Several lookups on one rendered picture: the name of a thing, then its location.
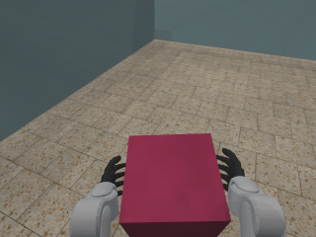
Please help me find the right robot hand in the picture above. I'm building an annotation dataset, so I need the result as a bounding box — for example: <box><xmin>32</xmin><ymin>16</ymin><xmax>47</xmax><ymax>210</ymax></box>
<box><xmin>215</xmin><ymin>148</ymin><xmax>245</xmax><ymax>192</ymax></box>

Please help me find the left robot forearm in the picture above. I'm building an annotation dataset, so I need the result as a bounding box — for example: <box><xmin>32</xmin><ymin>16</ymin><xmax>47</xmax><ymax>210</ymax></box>
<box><xmin>68</xmin><ymin>182</ymin><xmax>119</xmax><ymax>237</ymax></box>

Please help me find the right robot forearm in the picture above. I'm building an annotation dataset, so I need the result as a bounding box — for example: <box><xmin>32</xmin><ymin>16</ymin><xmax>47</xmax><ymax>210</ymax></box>
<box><xmin>227</xmin><ymin>176</ymin><xmax>287</xmax><ymax>237</ymax></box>

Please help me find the left robot hand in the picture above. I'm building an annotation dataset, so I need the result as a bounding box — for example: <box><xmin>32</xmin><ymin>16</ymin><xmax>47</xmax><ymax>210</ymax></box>
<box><xmin>100</xmin><ymin>155</ymin><xmax>126</xmax><ymax>197</ymax></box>

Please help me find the carton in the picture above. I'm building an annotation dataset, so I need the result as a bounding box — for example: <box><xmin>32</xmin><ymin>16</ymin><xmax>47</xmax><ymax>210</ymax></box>
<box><xmin>118</xmin><ymin>133</ymin><xmax>231</xmax><ymax>237</ymax></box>

